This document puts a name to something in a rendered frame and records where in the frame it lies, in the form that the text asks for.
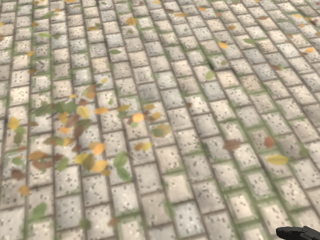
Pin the right robot hand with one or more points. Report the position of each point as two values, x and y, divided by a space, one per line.
297 233

